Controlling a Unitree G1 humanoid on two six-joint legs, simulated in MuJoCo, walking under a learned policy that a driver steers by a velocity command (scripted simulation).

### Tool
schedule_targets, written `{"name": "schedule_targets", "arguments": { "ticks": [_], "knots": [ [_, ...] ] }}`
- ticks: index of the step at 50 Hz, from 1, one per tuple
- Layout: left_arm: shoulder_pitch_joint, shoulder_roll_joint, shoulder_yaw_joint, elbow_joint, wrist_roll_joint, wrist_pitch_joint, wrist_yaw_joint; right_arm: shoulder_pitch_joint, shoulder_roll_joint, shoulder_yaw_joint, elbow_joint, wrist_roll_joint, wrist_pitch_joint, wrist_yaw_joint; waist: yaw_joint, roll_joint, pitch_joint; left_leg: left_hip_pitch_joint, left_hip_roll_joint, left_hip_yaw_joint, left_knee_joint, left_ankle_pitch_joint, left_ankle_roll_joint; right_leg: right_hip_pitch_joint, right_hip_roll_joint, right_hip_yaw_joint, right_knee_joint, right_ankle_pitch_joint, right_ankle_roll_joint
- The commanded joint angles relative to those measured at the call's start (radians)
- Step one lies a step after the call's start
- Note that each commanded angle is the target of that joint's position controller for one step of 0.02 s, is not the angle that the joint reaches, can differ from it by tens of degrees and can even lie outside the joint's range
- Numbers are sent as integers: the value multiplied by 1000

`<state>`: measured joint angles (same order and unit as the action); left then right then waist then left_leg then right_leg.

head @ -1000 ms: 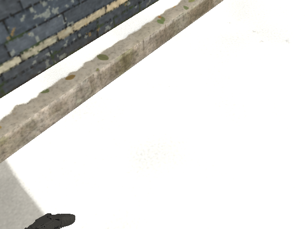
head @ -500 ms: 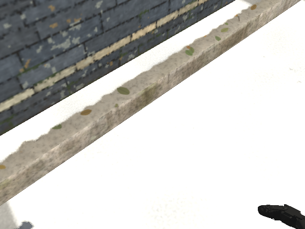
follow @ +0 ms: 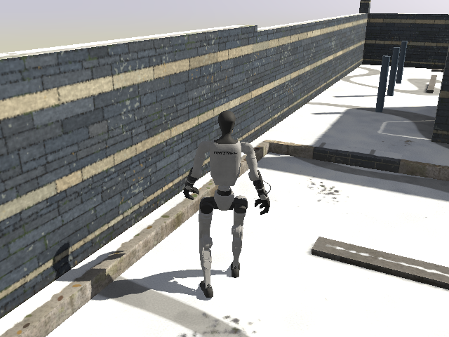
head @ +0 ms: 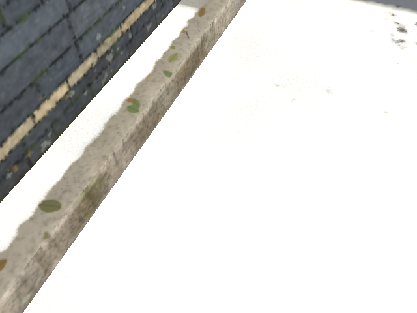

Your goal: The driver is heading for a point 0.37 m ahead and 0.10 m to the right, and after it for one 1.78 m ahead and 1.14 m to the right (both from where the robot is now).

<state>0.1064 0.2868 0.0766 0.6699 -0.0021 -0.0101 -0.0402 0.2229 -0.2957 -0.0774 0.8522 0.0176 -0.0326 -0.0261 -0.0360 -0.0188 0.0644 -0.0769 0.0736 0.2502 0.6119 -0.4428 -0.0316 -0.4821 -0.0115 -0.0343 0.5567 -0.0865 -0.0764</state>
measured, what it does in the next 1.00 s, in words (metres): steps on the spot, turning right: left foot, then right foot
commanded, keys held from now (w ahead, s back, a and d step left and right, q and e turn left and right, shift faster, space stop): e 0.62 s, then w+e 0.16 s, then e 0.20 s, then q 0.02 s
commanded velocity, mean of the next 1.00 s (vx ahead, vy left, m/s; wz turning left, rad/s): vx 0.09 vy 0.00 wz -0.59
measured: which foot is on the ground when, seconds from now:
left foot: up 0.00-0.44, down 0.46-0.88, up 0.90-1.00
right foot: down 0.00-0.46, up 0.48-0.88, down 0.90-1.00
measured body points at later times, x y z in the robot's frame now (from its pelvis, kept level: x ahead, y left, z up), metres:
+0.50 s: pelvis +0.08 +0.04 +0.01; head +0.11 +0.04 +0.46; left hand +0.32 +0.26 -0.08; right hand +0.12 -0.28 -0.09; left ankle +0.14 +0.15 -0.72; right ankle +0.11 -0.08 -0.71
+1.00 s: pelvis +0.09 -0.02 +0.02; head +0.10 -0.06 +0.47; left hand +0.38 +0.12 -0.05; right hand +0.02 -0.33 -0.10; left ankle +0.15 +0.13 -0.65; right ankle +0.03 -0.09 -0.72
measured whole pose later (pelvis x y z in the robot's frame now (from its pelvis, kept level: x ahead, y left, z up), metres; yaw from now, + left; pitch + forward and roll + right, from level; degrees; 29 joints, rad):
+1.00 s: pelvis +0.09 -0.02 +0.02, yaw -36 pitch +2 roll +1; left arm 0.21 0.30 0.07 0.60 -0.01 0.01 -0.01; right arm 0.19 -0.34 -0.09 0.74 0.00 -0.01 0.00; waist -0.02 0.04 0.03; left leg -0.47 0.06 0.02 1.06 -0.48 -0.06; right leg -0.26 0.03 0.02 0.50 -0.28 -0.05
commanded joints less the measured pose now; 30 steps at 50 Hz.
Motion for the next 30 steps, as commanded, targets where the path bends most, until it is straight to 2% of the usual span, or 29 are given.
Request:
{"name": "schedule_targets", "arguments": {
  "ticks": [1,2,3,4,5,6,7,8,10,13,16,19,21,22,23,24,25,26,27,28,29,30],
  "knots": [
    [205,313,84,-58,20,-5,28,107,-59,10,-107,-48,-15,16,35,-271,-440,-534,-145,-225,786,-323,-47,740,-385,716,-98,623,-379],
    [184,240,68,-79,10,-10,14,19,-138,-8,-100,-14,-17,22,103,-79,-448,-575,-92,-344,807,-225,-26,690,-339,640,-167,459,-337],
    [135,205,57,-77,-2,-17,14,-52,-134,-8,-127,2,-15,17,86,-49,-332,-606,-64,-335,755,-132,-8,587,-290,535,-186,328,-280],
    [93,173,48,-73,-16,-15,19,-65,-121,-8,-113,-11,-7,3,57,19,-242,-597,-25,-335,673,-66,-10,466,-238,461,-204,233,-223],
    [58,152,41,-77,-16,-9,29,-70,-134,-13,-115,-23,4,-8,35,-10,-202,-551,-8,-341,601,-24,-11,363,-211,425,-222,185,-200],
    [44,151,40,-85,-1,-3,35,-63,-136,-16,-114,-24,15,-9,17,-46,-189,-487,-14,-336,566,5,-11,285,-182,406,-241,164,-187],
    [34,156,42,-92,9,-1,39,-49,-126,-15,-112,-26,20,-11,8,-64,-191,-455,-29,-327,526,23,-16,251,-166,391,-247,182,-184],
    [37,164,45,-95,12,0,45,-39,-111,-11,-108,-27,23,-12,5,-68,-199,-436,-39,-323,478,32,-23,235,-155,375,-246,207,-184],
    [52,181,52,-95,5,4,57,-56,-94,-6,-112,-28,26,-17,15,-65,-213,-431,-52,-329,390,51,-40,235,-148,378,-241,189,-184],
    [42,182,54,-103,-1,20,72,-89,-88,-3,-122,-25,32,-16,30,-84,-210,-414,-62,-345,292,113,-54,209,-125,407,-248,-16,-164],
    [35,178,53,-108,2,32,74,-114,-90,-4,-133,-21,27,-9,45,-116,-181,-378,-78,-350,199,127,-52,181,-109,452,-255,-153,-146],
    [44,173,52,-109,-1,42,69,-111,-97,-7,-139,-15,11,2,54,-138,-177,-332,-95,-350,87,104,-33,216,-112,514,-225,-126,-136],
    [31,169,49,-113,-10,51,71,-66,-99,-12,-130,-12,1,13,27,-143,-176,-249,-104,-333,-72,157,-6,218,-94,535,-185,-82,-111],
    [31,162,46,-114,-19,56,74,-26,-108,-19,-118,-15,-2,16,5,-131,-173,-165,-86,-326,-196,241,15,185,-61,518,-151,-101,-79],
    [64,122,35,-115,-19,59,75,2,-172,-35,-118,-32,0,14,17,-15,-183,-60,78,-453,-274,259,72,88,9,438,-16,-262,-23],
    [60,105,34,-152,-27,52,73,-23,-260,-54,-118,-60,12,9,61,301,-121,-53,270,-702,-338,387,221,-123,183,201,186,-473,38],
    [76,191,59,-136,-2,38,69,-68,-204,-42,-153,-75,9,7,46,278,-122,-108,351,-775,-344,462,306,-136,128,205,436,-516,84],
    [104,223,75,-108,-9,40,64,-122,-153,-27,-177,-65,8,-1,69,196,-121,-124,303,-669,-318,488,277,-118,108,209,543,-452,98],
    [131,203,75,-79,-12,51,66,-159,-126,-22,-186,-47,10,-5,83,153,-106,-121,232,-564,-296,478,226,-118,99,187,594,-397,117],
    [141,178,69,-69,-9,61,68,-164,-110,-17,-188,-29,12,-10,74,149,-97,-94,201,-508,-285,476,205,-147,91,178,649,-349,135],
    [138,148,61,-69,-12,69,66,-154,-105,-11,-189,-24,16,-13,66,147,-86,-91,184,-460,-284,509,206,-155,83,161,675,-329,149],
    [117,133,54,-81,-18,71,63,-138,-108,-12,-188,-27,22,-15,53,151,-76,-86,164,-415,-292,513,210,-155,75,129,652,-307,160]
  ]
}}
Next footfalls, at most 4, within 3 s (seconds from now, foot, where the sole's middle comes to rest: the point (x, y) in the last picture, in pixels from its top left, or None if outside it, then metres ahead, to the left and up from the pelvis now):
0.46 left None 0.17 0.14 -0.76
0.90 right None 0.06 -0.11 -0.76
1.32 left None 0.27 0.00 -0.76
1.70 right None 0.16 -0.22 -0.76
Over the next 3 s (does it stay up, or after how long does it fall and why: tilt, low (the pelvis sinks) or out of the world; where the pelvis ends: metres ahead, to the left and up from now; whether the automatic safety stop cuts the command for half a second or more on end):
stays up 0.17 -0.08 0.02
